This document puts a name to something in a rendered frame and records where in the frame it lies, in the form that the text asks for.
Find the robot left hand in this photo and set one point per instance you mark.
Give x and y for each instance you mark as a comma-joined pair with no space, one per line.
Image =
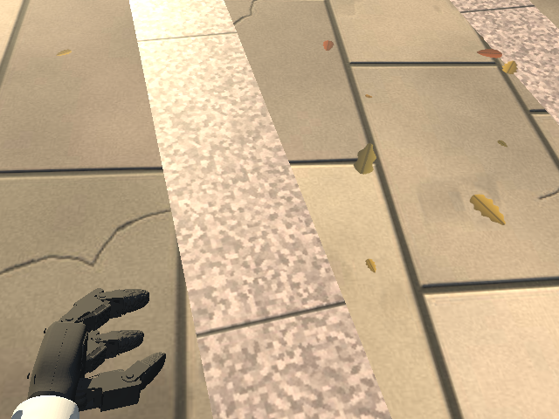
69,350

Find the robot left forearm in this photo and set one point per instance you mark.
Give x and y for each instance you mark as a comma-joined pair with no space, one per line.
46,407

